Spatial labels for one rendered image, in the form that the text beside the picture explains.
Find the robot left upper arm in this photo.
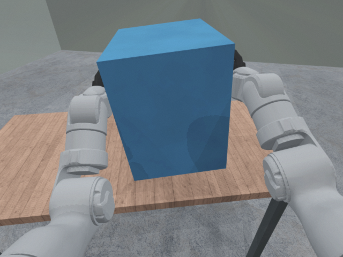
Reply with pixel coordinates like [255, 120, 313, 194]
[0, 176, 115, 257]

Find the robot left hand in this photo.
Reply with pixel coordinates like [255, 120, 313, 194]
[92, 70, 104, 87]

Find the table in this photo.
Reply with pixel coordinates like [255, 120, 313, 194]
[0, 100, 288, 257]

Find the left robot forearm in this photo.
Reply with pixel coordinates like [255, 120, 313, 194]
[49, 86, 112, 219]

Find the robot right upper arm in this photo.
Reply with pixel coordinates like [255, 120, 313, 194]
[263, 143, 343, 257]

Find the right robot forearm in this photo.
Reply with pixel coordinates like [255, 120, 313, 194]
[232, 67, 337, 188]

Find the robot right hand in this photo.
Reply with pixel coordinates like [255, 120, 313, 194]
[233, 50, 245, 70]

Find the carton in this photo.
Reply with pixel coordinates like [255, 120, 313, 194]
[96, 18, 235, 181]

